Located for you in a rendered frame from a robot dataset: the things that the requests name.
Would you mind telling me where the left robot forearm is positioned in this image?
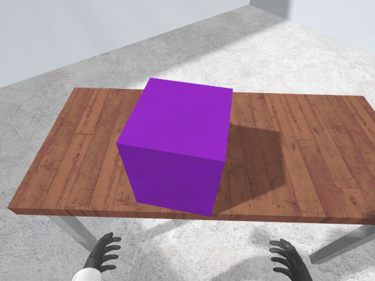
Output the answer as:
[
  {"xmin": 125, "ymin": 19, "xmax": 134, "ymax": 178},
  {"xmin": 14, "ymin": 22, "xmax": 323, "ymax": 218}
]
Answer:
[{"xmin": 72, "ymin": 268, "xmax": 101, "ymax": 281}]

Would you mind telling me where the table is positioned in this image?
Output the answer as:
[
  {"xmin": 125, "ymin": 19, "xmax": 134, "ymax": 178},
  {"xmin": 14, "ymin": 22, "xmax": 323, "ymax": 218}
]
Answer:
[{"xmin": 7, "ymin": 87, "xmax": 375, "ymax": 265}]

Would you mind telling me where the left robot hand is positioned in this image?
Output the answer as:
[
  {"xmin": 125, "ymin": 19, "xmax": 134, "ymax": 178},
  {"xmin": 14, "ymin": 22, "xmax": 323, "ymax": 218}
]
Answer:
[{"xmin": 83, "ymin": 232, "xmax": 121, "ymax": 273}]

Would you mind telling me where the carton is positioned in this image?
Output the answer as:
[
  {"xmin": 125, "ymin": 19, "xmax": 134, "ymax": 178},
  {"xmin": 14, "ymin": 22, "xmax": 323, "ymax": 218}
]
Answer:
[{"xmin": 116, "ymin": 78, "xmax": 233, "ymax": 217}]

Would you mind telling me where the right robot hand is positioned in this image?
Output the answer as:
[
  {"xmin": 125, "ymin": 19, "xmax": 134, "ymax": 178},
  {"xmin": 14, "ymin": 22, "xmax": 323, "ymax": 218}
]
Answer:
[{"xmin": 269, "ymin": 238, "xmax": 313, "ymax": 281}]

